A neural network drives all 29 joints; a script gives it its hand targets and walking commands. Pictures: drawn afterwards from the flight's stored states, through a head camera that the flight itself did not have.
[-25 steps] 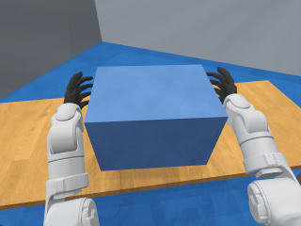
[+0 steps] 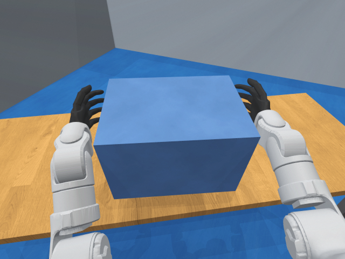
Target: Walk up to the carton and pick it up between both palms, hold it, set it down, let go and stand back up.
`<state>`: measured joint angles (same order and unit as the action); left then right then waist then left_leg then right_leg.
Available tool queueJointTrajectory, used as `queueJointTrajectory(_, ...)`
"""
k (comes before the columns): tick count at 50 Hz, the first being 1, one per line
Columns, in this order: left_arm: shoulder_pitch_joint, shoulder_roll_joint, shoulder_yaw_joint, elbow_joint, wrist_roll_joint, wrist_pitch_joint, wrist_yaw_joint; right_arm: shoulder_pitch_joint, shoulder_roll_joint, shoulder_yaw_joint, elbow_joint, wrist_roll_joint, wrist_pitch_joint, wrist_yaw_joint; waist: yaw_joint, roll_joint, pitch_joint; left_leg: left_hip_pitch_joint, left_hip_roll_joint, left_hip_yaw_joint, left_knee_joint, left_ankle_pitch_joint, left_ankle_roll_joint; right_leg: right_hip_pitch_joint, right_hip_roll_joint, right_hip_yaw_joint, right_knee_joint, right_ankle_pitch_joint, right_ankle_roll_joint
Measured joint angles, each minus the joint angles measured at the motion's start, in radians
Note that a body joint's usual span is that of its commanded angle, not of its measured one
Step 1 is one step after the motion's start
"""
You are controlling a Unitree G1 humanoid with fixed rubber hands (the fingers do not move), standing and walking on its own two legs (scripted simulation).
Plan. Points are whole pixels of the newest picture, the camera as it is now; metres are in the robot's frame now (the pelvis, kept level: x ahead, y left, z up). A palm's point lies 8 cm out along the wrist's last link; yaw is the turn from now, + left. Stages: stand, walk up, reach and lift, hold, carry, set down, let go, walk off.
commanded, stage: hold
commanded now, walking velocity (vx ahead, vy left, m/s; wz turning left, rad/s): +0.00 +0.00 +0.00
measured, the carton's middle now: (173, 135) +0.36 +0.01 +0.13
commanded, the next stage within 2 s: none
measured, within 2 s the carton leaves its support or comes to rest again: neither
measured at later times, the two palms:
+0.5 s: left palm (80, 121) +0.34 +0.20 +0.20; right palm (259, 110) +0.36 -0.18 +0.20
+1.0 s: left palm (82, 121) +0.34 +0.20 +0.20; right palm (261, 111) +0.35 -0.19 +0.20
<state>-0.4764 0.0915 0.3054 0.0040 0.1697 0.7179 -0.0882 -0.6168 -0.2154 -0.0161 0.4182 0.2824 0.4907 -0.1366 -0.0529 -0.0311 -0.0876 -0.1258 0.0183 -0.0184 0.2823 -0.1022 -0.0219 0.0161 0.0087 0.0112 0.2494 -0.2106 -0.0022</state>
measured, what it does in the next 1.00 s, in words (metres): stands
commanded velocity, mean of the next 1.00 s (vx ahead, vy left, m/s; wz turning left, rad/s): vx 0.00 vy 0.00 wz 0.00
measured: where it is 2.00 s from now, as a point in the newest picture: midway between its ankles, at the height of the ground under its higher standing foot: outside the picture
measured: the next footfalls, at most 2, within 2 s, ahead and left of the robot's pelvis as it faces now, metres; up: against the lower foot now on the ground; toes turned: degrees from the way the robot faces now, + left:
none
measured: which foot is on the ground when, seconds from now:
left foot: down 0.00-1.00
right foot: down 0.00-1.00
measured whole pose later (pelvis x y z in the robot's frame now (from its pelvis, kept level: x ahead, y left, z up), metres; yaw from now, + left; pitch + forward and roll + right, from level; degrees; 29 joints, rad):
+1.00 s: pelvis +0.00 +0.00 +0.00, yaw -1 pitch -3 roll +0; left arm -0.50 0.09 0.30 0.03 0.17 0.71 -0.08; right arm -0.64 -0.22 -0.02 0.45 0.28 0.48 -0.13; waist -0.05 -0.03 -0.10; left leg -0.13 0.02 -0.01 0.28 -0.10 -0.02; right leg 0.01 0.01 0.02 0.26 -0.21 0.00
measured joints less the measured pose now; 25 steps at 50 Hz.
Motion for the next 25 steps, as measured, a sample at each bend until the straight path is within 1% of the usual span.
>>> queueJointTrajectory(7, 0.006, -0.003, -0.004, -0.015, 0.0, 0.003, 0.003, 0.009, -0.007, 0.007, -0.014, 0.005, -0.003, -0.001, -0.001, 0.001, -0.002, -0.004, 0.003, 0.002, 0.006, -0.001, 0.0, -0.004, 0.003, 0.003, 0.001, 0.003, 0.0)
queueJointTrajectory(12, -0.018, 0.001, 0.002, 0.018, 0.001, 0.004, 0.001, -0.014, 0.0, -0.008, 0.02, 0.002, 0.0, 0.002, 0.004, 0.001, -0.002, -0.006, 0.004, 0.006, 0.001, 0.005, -0.001, -0.014, 0.004, 0.007, 0.01, 0.004, -0.001)
queueJointTrajectory(20, -0.038, 0.011, 0.003, 0.049, -0.004, -0.007, 0.002, -0.031, 0.002, -0.009, 0.04, -0.009, -0.006, 0.004, 0.009, 0.002, -0.01, -0.018, 0.004, 0.002, -0.003, 0.013, -0.001, -0.028, 0.004, 0.004, 0.012, 0.007, -0.002)
queueJointTrajectory(25, -0.05, 0.015, 0.006, 0.07, -0.005, -0.013, 0.0, -0.042, 0.008, -0.019, 0.057, -0.015, -0.007, 0.006, 0.007, 0.0, -0.013, -0.016, 0.002, -0.002, -0.004, 0.013, -0.001, -0.023, 0.003, 0.0, 0.01, 0.007, -0.001)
